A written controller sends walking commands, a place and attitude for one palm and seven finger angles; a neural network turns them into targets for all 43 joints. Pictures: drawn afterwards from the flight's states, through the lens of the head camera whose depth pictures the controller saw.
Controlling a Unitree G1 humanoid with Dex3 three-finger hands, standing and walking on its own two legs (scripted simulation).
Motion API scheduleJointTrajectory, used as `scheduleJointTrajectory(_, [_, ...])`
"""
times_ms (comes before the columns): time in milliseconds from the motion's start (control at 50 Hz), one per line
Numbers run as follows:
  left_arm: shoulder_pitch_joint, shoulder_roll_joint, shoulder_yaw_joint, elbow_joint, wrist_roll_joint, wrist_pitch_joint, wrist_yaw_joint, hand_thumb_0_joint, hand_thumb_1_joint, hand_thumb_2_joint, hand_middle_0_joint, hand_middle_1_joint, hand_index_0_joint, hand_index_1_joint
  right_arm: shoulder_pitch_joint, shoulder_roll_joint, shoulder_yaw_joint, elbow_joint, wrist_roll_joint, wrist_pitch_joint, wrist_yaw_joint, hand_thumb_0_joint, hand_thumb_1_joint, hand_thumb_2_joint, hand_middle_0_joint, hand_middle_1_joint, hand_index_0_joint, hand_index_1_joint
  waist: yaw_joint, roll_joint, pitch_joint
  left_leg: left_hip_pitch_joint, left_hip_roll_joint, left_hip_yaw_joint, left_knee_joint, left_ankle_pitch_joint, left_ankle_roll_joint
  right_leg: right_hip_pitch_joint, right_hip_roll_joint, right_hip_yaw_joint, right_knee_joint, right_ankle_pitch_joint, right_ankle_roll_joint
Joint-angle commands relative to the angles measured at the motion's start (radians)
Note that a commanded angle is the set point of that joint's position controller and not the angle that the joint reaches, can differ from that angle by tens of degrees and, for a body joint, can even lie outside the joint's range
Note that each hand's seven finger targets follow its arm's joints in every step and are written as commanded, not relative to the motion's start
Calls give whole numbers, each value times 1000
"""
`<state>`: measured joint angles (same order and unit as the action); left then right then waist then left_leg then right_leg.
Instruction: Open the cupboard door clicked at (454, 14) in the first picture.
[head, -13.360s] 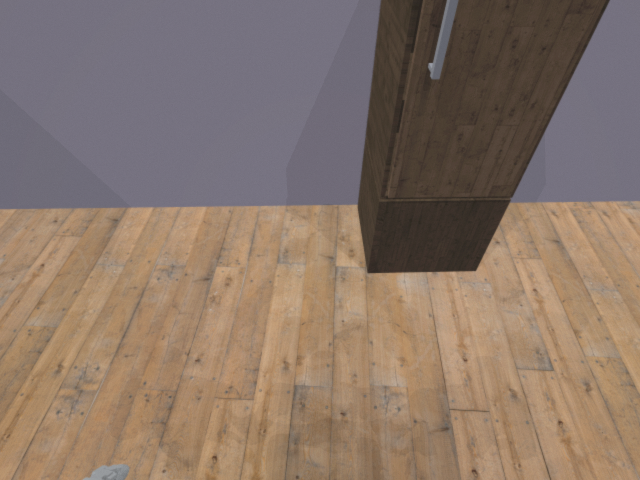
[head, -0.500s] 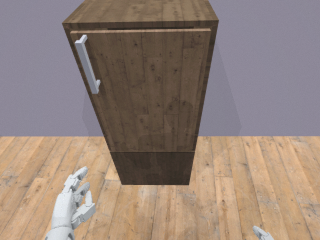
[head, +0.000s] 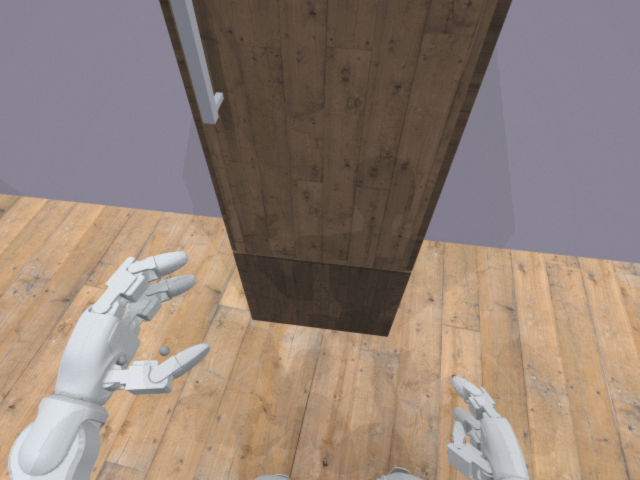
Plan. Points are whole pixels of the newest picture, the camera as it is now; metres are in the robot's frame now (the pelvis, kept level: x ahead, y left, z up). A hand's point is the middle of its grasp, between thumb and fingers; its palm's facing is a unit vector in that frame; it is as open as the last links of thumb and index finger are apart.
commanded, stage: raise the hand with hooked fingers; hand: left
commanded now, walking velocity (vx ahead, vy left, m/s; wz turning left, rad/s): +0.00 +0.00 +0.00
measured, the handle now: (201, 56) +0.59 +0.23 +0.20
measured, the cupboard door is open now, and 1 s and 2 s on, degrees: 0 0 0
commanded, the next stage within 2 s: move the hooked fingers beside the handle in 1.38 s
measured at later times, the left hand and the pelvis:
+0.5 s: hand (85, 270) +0.27 +0.26 +0.16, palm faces +0.02 -1.00 -0.09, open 13.2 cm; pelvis +0.00 +0.01 +0.03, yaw -2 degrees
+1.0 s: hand (38, 165) +0.33 +0.29 +0.24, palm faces +0.04 -1.00 -0.09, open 14.0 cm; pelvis +0.01 +0.01 +0.05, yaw -2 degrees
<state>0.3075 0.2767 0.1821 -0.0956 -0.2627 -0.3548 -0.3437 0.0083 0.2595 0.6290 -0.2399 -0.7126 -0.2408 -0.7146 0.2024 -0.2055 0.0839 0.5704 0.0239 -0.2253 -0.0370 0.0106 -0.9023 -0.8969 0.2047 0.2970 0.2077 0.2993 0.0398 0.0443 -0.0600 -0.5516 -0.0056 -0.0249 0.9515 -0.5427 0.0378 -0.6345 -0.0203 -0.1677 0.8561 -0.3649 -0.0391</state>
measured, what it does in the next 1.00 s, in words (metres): stands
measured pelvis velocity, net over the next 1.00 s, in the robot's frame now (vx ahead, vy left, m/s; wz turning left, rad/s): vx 0.01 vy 0.01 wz -0.03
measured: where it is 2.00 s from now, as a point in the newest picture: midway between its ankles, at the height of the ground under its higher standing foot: outside the picture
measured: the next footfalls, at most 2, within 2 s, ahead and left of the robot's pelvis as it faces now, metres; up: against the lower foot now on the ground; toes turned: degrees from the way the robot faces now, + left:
none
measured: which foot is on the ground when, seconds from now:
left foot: down 0.00-1.00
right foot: down 0.00-1.00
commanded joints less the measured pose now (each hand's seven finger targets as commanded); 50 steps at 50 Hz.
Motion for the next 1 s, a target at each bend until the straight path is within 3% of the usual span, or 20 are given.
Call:
scheduleJointTrajectory(0, [25, 217, 212, -80, -78, 168, -36, 0, 37, 530, -262, -855, -262, -855, -60, -173, -93, -202, 31, -58, -43, 0, -900, -900, 200, 300, 200, 300, 8, -86, -272, -20, -5, -27, -249, 407, -22, 407, -13, 134, -171, 241, 19])
scheduleJointTrajectory(20, [22, 245, 271, -112, -110, 193, -22, 0, 13, 520, -263, -870, -263, -870, -85, -160, -82, -216, 27, -58, -39, 0, -900, -900, 200, 300, 200, 300, 44, -55, -299, 3, -8, -33, -265, 460, -32, 461, -7, 126, -152, 296, 7])
scheduleJointTrajectory(60, [54, 229, 318, -188, -151, 195, 29, 0, -33, 500, -267, -900, -267, -900, -71, -137, -78, -213, 28, -62, -29, 0, -900, -900, 200, 300, 200, 300, 53, -33, -284, 23, -3, -23, -290, 518, -49, 471, -4, 103, -157, 361, 7])
scheduleJointTrajectory(100, [37, 194, 308, -229, -155, 168, 75, 0, -80, 480, -270, -930, -270, -930, -55, -134, -81, -201, 24, -74, -19, 0, -900, -900, 200, 300, 200, 300, 41, -39, -211, 26, 3, -16, -315, 497, -55, 423, 6, 94, -176, 326, 9])
scheduleJointTrajectory(120, [-2, 206, 311, -245, -153, 153, 86, 0, -103, 470, -272, -945, -272, -945, -53, -141, -79, -200, 19, -81, -15, 0, -900, -900, 200, 300, 200, 300, 39, -64, -188, 23, 5, -21, -321, 497, -55, 430, 14, 102, -181, 314, 5])
scheduleJointTrajectory(140, [-31, 207, 294, -239, -132, 136, 93, 0, -127, 460, -273, -960, -273, -960, -32, -153, -85, -189, 19, -89, -13, 0, -900, -900, 200, 300, 200, 300, 18, -47, -173, 40, 7, -12, -328, 486, -50, 405, 14, 109, -193, 303, 9])
scheduleJointTrajectory(220, [-180, 178, 183, -179, -85, 136, 58, 0, -220, 420, -280, -1020, -280, -1020, -5, -194, -88, -161, 23, -118, -22, 0, -900, -900, 200, 300, 200, 300, -40, 26, -88, 90, 7, -15, -346, 383, -34, 322, 12, 114, -234, 189, 12])
scheduleJointTrajectory(240, [-228, 209, 191, -179, -79, 141, 42, 0, -243, 410, -282, -1035, -282, -1035, 4, -198, -94, -150, 30, -122, -30, 0, -900, -900, 200, 300, 200, 300, -42, 21, -125, 112, 9, -16, -354, 367, -31, 341, 8, 118, -250, 165, 16])
scheduleJointTrajectory(320, [-356, 310, 243, -149, -75, 191, 1, 0, -337, 370, -288, -1095, -288, -1095, -5, -212, -87, -135, 36, -133, -63, 0, -900, -900, 200, 300, 200, 300, -32, 22, -126, 158, 8, -35, -391, 328, -21, 386, 8, 126, -295, 114, 14])
scheduleJointTrajectory(420, [-459, 383, 338, -149, -94, 204, 9, 0, -453, 320, -297, -1170, -297, -1170, -29, -195, -69, -123, 30, -137, -70, 0, -900, -900, 200, 300, 200, 300, 11, 86, -137, 242, 12, -47, -444, 451, -44, 466, 18, 105, -307, 241, -1])
scheduleJointTrajectory(480, [-488, 338, 314, -49, -99, 245, -2, 0, -500, 300, -300, -1200, -300, -1200, -37, -191, -61, -110, 36, -131, -67, 0, -900, -900, 200, 300, 200, 300, 2, 50, -65, 258, 21, -53, -474, 483, -56, 445, 22, 90, -323, 275, 2])
scheduleJointTrajectory(540, [-541, 315, 269, 45, -87, 329, -35, 0, -500, 300, -300, -1200, -300, -1200, -42, -195, -55, -106, 46, -110, -64, 0, -900, -900, 200, 300, 200, 300, -6, 51, -1, 255, 19, -46, -497, 462, -52, 434, 21, 94, -346, 267, -1])
scheduleJointTrajectory(620, [-620, 375, 292, 41, -70, 414, -70, 0, -500, 300, -300, -1200, -300, -1200, -54, -199, -50, -131, 48, -84, -61, 0, -900, -900, 200, 300, 200, 300, 2, 25, -80, 290, 15, -46, -499, 494, -44, 479, 22, 104, -355, 297, -2])
scheduleJointTrajectory(660, [-692, 430, 333, -20, -66, 417, -73, 0, -500, 300, -300, -1200, -300, -1200, -64, -193, -49, -141, 46, -76, -60, 0, -900, -900, 200, 300, 200, 300, 5, 34, -165, 330, 14, -46, -496, 549, -45, 517, 21, 105, -354, 340, 0])
scheduleJointTrajectory(720, [-752, 490, 394, -39, -79, 393, -67, 0, -500, 300, -300, -1200, -300, -1200, -72, -186, -40, -137, 36, -70, -57, 0, -900, -900, 200, 300, 200, 300, 12, 29, -185, 347, 13, -46, -505, 564, -48, 548, 29, 108, -369, 353, -3])
scheduleJointTrajectory(780, [-820, 487, 392, -11, -81, 377, -65, 0, -500, 300, -300, -1200, -300, -1200, -70, -183, -38, -120, 41, -67, -60, 0, -900, -900, 200, 300, 200, 300, 0, 85, -164, 373, 15, -45, -523, 589, -56, 531, 26, 102, -386, 366, -4])
scheduleJointTrajectory(840, [-865, 502, 383, 68, -70, 412, -76, 0, -500, 300, -300, -1200, -300, -1200, -66, -188, -38, -108, 45, -58, -60, 0, -900, -900, 200, 300, 200, 300, -2, 96, -125, 370, 14, -43, -539, 595, -57, 529, 23, 101, -403, 372, -9])
scheduleJointTrajectory(880, [-841, 462, 342, 158, -60, 453, -95, 0, -500, 300, -300, -1200, -300, -1200, -59, -196, -43, -105, 51, -49, -61, 0, -900, -900, 200, 300, 200, 300, -8, 77, -103, 357, 16, -40, -541, 591, -54, 512, 19, 98, -405, 368, -8])
scheduleJointTrajectory(920, [-762, 422, 315, 223, -66, 491, -123, 0, -500, 300, -300, -1200, -300, -1200, -54, -205, -48, -114, 55, -39, -51, 0, -900, -900, 200, 300, 200, 300, 2, 4, -96, 341, 16, -38, -538, 602, -49, 521, 19, 98, -401, 384, -8])
scheduleJointTrajectory(980, [-749, 448, 332, 179, -75, 511, -144, 0, -500, 300, -300, -1200, -300, -1200, -77, -214, -54, -137, 58, -24, -42, 0, -900, -900, 200, 300, 200, 300, 7, -19, -148, 334, 12, -32, -519, 583, -40, 526, 11, 109, -385, 393, -5])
